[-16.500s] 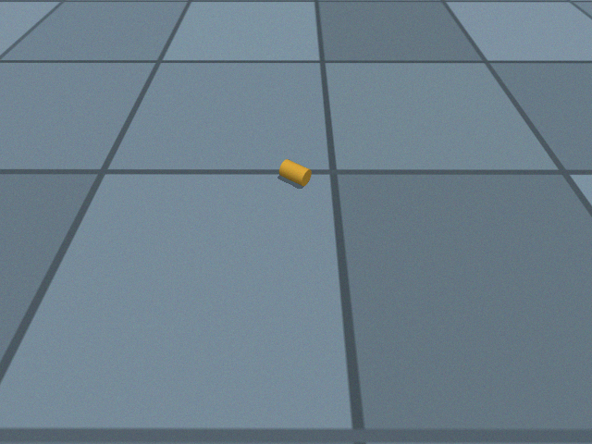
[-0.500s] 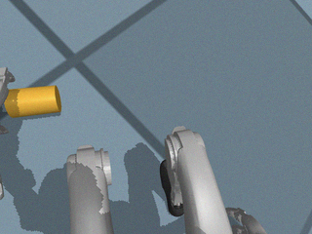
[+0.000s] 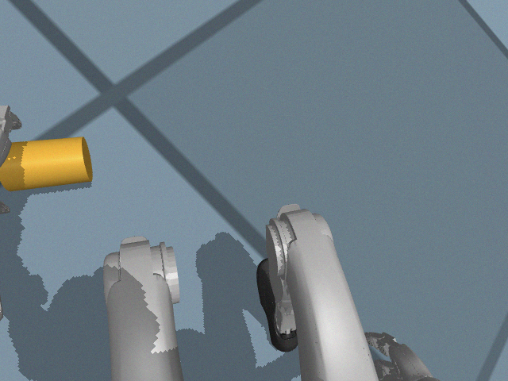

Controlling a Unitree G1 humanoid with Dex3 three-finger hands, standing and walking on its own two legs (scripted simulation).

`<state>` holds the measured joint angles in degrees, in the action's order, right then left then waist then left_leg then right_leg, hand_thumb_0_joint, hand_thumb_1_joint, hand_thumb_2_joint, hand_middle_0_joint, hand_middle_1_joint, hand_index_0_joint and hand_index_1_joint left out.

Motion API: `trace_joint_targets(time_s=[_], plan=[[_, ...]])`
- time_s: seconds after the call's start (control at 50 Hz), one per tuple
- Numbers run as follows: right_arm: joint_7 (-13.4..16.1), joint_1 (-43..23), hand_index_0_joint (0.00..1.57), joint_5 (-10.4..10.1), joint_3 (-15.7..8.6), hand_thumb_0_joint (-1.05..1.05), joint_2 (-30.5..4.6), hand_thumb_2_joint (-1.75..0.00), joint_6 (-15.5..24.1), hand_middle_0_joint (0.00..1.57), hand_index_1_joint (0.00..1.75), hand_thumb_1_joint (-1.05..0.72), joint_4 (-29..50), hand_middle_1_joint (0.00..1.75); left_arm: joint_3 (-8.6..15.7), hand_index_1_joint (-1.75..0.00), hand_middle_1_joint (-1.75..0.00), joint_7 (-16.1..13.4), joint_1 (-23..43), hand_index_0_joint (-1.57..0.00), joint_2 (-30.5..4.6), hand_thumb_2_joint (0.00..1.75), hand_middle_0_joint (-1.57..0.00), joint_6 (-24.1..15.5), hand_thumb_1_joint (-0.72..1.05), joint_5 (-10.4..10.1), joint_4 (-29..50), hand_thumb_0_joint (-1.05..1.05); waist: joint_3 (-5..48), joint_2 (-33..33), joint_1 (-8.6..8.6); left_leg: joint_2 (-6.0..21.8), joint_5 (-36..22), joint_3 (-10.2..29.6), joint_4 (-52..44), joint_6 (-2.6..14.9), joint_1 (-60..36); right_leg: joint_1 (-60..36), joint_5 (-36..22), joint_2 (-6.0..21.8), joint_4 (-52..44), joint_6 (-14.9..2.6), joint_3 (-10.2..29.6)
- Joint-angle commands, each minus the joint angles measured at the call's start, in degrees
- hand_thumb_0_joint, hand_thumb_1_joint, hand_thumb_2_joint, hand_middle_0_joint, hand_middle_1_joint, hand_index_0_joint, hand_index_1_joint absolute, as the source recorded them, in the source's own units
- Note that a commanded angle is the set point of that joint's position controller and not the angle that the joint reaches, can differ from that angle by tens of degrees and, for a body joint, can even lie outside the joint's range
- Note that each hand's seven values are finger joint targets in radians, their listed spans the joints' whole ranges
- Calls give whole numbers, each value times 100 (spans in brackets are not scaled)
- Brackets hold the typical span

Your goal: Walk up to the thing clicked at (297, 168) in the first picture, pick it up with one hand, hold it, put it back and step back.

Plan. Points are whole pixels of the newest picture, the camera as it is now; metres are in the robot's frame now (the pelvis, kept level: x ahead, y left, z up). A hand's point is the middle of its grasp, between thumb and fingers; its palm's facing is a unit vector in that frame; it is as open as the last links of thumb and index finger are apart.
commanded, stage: rise first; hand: left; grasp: from above
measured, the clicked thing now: (48, 163) +0.48 +0.29 -0.30
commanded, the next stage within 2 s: approach in 1.08 s
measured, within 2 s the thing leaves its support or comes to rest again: neither
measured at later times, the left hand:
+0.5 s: hand out of the picture +0.44 +0.33 -0.18, palm faces -0.43 -0.07 -0.90, open 13.8 cm
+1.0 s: hand out of the picture +0.43 +0.32 -0.17, palm faces -0.44 -0.08 -0.89, open 13.1 cm
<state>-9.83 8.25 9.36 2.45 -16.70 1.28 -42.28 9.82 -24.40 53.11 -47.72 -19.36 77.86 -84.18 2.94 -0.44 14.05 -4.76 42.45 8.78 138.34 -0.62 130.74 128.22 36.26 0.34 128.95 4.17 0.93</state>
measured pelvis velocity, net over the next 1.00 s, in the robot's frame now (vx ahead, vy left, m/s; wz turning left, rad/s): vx -0.01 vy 0.00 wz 0.00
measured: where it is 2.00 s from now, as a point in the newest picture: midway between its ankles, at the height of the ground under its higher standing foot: (220, 344)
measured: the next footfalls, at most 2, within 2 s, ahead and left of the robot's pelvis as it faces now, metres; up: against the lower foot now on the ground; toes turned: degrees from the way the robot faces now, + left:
none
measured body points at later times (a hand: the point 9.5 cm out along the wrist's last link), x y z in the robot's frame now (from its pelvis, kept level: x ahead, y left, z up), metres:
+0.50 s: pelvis +0.00 +0.00 -0.01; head +0.23 +0.09 +0.37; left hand +0.46 +0.33 -0.13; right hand +0.04 -0.28 -0.10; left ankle +0.06 +0.11 -0.31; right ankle +0.12 -0.16 -0.30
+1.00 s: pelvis -0.01 +0.00 -0.01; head +0.22 +0.08 +0.37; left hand +0.45 +0.33 -0.12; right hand +0.05 -0.29 -0.10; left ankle +0.06 +0.11 -0.31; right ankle +0.12 -0.16 -0.30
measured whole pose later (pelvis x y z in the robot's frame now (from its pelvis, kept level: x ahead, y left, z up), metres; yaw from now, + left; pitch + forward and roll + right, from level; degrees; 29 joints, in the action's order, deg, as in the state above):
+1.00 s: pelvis -0.01 +0.00 -0.01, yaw +0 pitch +33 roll -10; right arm -10.0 9.1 9.1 3.1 -17.1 2.3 -42.8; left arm 8.8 -23.6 53.5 -47.6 -20.0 77.8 -85.5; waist 3.2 -0.1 14.1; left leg -4.9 41.3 9.0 139.7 -1.1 131.6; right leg 129.2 35.1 0.2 130.4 4.0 0.9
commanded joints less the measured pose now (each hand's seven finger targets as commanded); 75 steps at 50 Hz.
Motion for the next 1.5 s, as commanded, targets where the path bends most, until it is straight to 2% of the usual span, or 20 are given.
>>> trace_joint_targets(time_s=[0.0,0.04,0.18,0.24,0.32,0.36,0.38,0.5,0.54,0.58,0.7,0.74,0.86,1.02,1.14,1.16,1.18,1.26,1.38,1.48], plan=[[29,1272,20,45,-425,0,-1522,-90,13,20,30,-90,-6,30,120,-97,-92,-241,1583,-9,-1437,106,-13,55,-56,-58,590,0,3660,1946,123,140,-1602,-486,-1776,134,-3272,-1522,-1159,-23,-799,-483,-940],[42,1179,20,-11,-451,0,-1543,-90,27,20,30,-90,5,30,200,-96,-92,-277,1802,-10,-1658,104,-14,47,-54,-74,769,0,3802,2062,42,137,-1496,-509,-1786,143,-3243,-1520,-1113,-48,-797,-515,-924],[18,1178,20,63,-387,0,-1549,-90,76,20,30,-90,7,30,54,-95,-92,-260,1655,-11,-1467,103,-15,121,-53,-31,403,0,3513,1903,168,128,-1315,-494,-1720,162,-3048,-1421,-975,-66,-775,-486,-961],[19,1179,20,41,-388,0,-1594,-90,76,20,30,-90,34,30,190,-95,-92,-272,1689,-12,-1664,101,-15,101,-51,-85,659,0,3804,2168,41,136,-1397,-439,-1810,116,-3267,-1437,-1015,-54,-693,-486,-965],[13,1213,20,36,-415,0,-1597,-90,78,20,30,-90,8,30,74,-95,-92,-249,1659,-12,-1498,102,-15,90,-52,-56,596,0,3708,2189,140,152,-1405,-358,-1811,91,-3314,-1252,-1018,-37,-607,-479,-993],[6,1220,20,12,-414,0,-1569,-90,80,20,30,-90,2,30,74,-94,-91,-236,1649,-13,-1496,100,-16,102,-51,-54,659,0,3746,2223,67,142,-1415,-381,-1832,82,-3356,-1264,-1030,-32,-638,-500,-962],[0,1212,20,26,-445,0,-1584,-90,86,20,30,-90,12,30,65,-93,-90,-222,1775,-14,-1491,100,-17,106,-49,-81,707,0,3676,2159,153,158,-1391,-387,-1791,90,-3310,-1227,-1022,-40,-650,-495,-963],[5,1209,20,-12,-409,0,-1537,-90,127,20,30,-90,33,30,1,-92,-89,-155,1694,-18,-1430,96,-20,133,-45,-145,648,0,3574,2004,97,117,-1037,-512,-1801,171,-2928,-1439,-821,-72,-826,-517,-932],[17,1198,20,-37,-411,0,-1541,-90,125,20,30,-90,46,30,42,-92,-90,-131,1792,-18,-1573,95,-20,131,-44,-122,743,0,3652,1998,53,101,-1066,-504,-1818,170,-2889,-1459,-833,-60,-802,-530,-922],[17,1200,20,-31,-415,0,-1552,-90,114,20,30,-90,39,30,1,-90,-88,-99,1620,-19,-1411,95,-21,148,-44,-147,613,0,3586,1987,52,113,-1208,-452,-1876,142,-3027,-1385,-897,-37,-769,-498,-942],[23,1198,20,-46,-405,0,-1548,-90,127,20,30,-90,104,30,62,-89,-87,-42,1976,-21,-1578,92,-23,64,-40,-155,776,0,3617,1786,123,100,-1211,-502,-1751,187,-2894,-1549,-947,-71,-811,-531,-915],[33,1200,20,-57,-401,0,-1514,-90,140,20,30,-90,21,30,-95,-89,-88,-22,1726,-22,-1294,91,-24,63,-40,-184,401,0,3417,1692,135,97,-1084,-523,-1742,188,-2804,-1485,-844,-66,-859,-525,-901],[22,1215,20,-18,-378,0,-1544,-90,132,20,30,-90,18,30,24,-87,-85,-60,1794,-24,-1526,89,-25,-38,-38,-147,654,0,3777,1967,47,95,-1442,-519,-1726,143,-3044,-1610,-1076,-59,-746,-511,-936],[61,1144,20,-22,-400,0,-1518,-90,129,20,30,-90,-8,30,113,-85,-84,-275,1899,-25,-1607,87,-26,-68,-35,-83,730,0,3767,1960,29,81,-1203,-600,-1702,183,-2917,-1520,-891,-85,-763,-505,-937],[78,1189,20,-44,-434,0,-1532,-90,186,20,30,-90,-57,30,10,-85,-83,-310,1961,-27,-1461,86,-28,93,-35,-98,650,0,3794,2016,53,95,-1181,-552,-1771,165,-3016,-1382,-897,-61,-743,-508,-946],[72,1178,20,-62,-423,0,-1501,-90,196,20,30,-90,-78,30,-115,-86,-81,-277,1954,-22,-1386,94,-27,126,-42,-71,542,0,3682,2011,120,93,-1118,-564,-1753,183,-2957,-1356,-863,-79,-754,-529,-952],[69,1207,20,-60,-451,0,-1551,-89,202,20,30,-89,-54,30,-1,-85,-84,-268,2111,-23,-1525,89,-24,129,-37,-94,738,0,3766,2009,101,101,-1131,-529,-1779,169,-2957,-1346,-867,-51,-732,-521,-950],[71,1304,20,-97,-472,0,-1551,-89,215,20,30,-89,-53,30,-272,-88,-87,-129,2313,-22,-1119,90,-23,225,-39,-175,892,0,3837,2159,200,132,-1209,-441,-1896,131,-3173,-1295,-943,-31,-753,-520,-968],[100,1514,20,-112,-406,0,-1541,-89,236,20,30,-89,-106,30,-888,-93,-93,44,2858,-16,-278,93,-16,317,-43,-270,497,0,3432,1894,630,186,-1182,-398,-1799,128,-3034,-1205,-1000,-54,-873,-552,-982],[97,1488,20,-78,-223,0,-1567,-89,249,20,30,-89,6,30,-694,-93,-94,-125,2728,-17,-731,94,-16,508,-43,-77,-193,0,3421,1948,508,147,-1316,-457,-1783,108,-2894,-1335,-1099,-75,-814,-605,-972]])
